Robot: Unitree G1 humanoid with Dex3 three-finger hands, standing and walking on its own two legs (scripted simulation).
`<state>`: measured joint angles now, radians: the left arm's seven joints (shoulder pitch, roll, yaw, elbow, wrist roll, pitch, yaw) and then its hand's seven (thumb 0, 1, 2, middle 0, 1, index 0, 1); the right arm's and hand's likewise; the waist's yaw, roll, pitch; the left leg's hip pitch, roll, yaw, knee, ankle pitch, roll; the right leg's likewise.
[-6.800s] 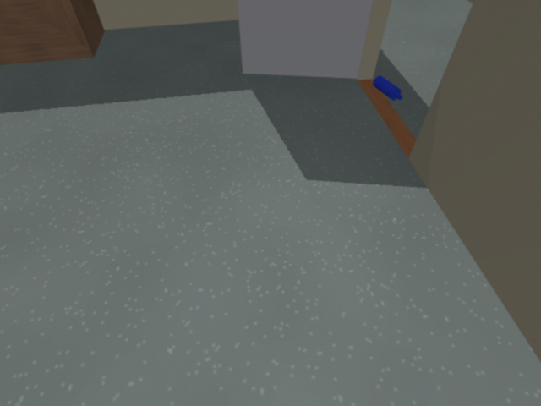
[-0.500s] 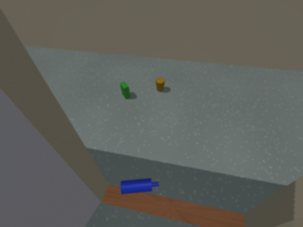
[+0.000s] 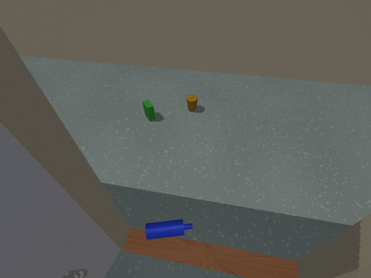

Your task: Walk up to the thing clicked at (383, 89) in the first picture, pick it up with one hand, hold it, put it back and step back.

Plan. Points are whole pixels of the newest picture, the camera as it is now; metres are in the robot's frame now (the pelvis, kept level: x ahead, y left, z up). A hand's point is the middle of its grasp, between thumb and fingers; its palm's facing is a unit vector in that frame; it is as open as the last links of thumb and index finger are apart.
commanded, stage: walk up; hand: left
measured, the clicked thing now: (169, 228) +0.46 +0.13 -0.74
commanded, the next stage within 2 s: none
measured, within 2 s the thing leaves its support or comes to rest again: neither
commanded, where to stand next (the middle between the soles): +0.05 -0.02 m, yaw +1 degrees
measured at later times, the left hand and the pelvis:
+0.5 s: hand out of the picture +0.06 +0.33 -0.18, palm faces -0.01 -0.93 -0.38, open 7.3 cm; pelvis +0.02 +0.05 -0.02, yaw +0 degrees
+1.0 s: hand out of the picture +0.08 +0.27 -0.18, palm faces -0.08 -0.93 -0.36, open 7.3 cm; pelvis -0.01 +0.02 -0.03, yaw -2 degrees
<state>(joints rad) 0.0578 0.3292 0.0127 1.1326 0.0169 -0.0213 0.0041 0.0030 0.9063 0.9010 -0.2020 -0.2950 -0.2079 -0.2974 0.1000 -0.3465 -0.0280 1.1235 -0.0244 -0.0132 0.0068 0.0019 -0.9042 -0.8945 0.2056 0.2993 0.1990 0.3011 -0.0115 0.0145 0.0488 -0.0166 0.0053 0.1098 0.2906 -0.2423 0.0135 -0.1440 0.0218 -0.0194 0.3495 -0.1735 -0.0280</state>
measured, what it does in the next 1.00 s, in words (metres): steps on the spot: left foot, then right foot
